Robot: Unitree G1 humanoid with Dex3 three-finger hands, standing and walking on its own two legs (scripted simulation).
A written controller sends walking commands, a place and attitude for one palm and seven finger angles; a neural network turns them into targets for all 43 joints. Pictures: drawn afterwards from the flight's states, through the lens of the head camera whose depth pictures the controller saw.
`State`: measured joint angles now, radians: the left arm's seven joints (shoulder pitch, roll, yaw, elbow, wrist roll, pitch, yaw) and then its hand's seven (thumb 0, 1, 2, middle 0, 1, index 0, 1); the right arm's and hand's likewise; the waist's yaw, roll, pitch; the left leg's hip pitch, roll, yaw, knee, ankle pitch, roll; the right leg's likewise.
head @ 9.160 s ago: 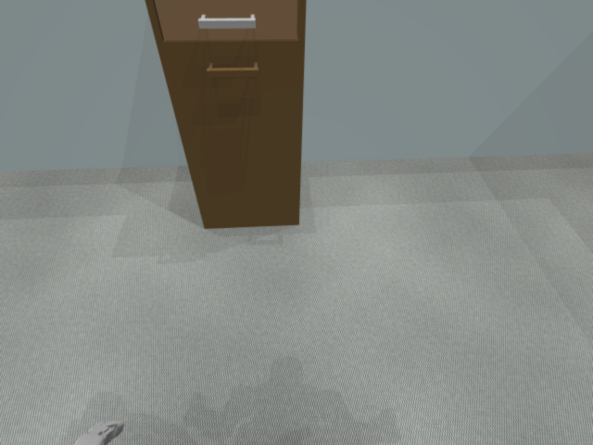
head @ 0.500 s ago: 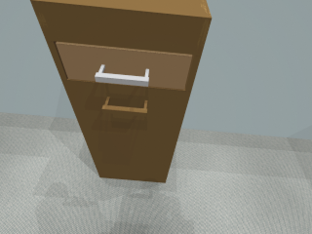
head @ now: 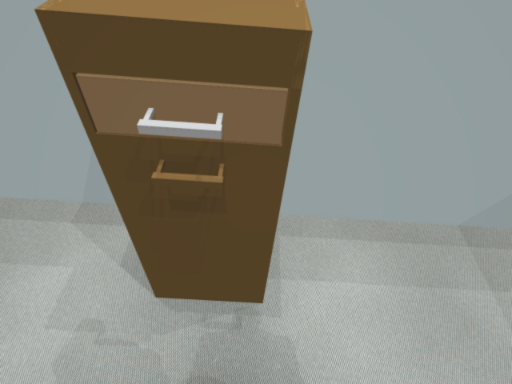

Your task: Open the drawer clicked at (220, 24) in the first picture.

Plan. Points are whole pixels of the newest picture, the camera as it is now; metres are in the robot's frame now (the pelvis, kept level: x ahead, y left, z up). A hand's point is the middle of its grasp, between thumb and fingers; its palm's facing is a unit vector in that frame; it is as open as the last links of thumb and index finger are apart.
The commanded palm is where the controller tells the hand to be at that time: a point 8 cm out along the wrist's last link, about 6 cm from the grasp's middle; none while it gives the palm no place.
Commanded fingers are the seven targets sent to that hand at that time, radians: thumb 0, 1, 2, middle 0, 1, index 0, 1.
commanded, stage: come to a stop and stand still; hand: left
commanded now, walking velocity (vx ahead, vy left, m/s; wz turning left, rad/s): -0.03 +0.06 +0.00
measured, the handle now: (183, 122) +0.54 +0.18 +0.12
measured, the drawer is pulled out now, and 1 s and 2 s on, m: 0.00 0.00 0.00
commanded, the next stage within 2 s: look again from close up in 0.06 s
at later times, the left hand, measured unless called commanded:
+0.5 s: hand out of the picture +0.03 +0.23 -0.17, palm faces +0.04 -0.97 -0.23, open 7.4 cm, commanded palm none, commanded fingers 0.00 0.90 0.90 -0.20 -0.30 -0.20 -0.30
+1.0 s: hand out of the picture -0.10 +0.22 -0.17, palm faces +0.00 -0.99 -0.16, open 7.4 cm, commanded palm none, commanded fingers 0.00 0.90 0.90 -0.20 -0.30 -0.20 -0.30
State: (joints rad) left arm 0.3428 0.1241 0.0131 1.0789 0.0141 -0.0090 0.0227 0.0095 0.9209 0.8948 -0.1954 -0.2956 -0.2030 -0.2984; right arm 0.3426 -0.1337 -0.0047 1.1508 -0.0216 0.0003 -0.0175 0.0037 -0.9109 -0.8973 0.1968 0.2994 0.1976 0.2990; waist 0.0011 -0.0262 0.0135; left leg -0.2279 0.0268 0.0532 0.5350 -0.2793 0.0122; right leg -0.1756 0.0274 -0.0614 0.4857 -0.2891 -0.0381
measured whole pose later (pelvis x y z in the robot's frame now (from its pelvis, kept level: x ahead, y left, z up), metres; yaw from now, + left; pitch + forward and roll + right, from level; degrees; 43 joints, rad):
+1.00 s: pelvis -0.05 +0.05 +0.00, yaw -2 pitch -3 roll -1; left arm 0.43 0.13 0.01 1.09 0.04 0.05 0.03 0.00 0.91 0.90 -0.19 -0.30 -0.20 -0.30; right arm 0.32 -0.15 -0.03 1.11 -0.02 0.02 -0.03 0.00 -0.91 -0.90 0.20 0.30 0.20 0.30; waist 0.00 -0.01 0.01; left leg -0.20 -0.04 0.13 0.40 -0.16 0.10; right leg -0.26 -0.04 -0.03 0.62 -0.36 0.00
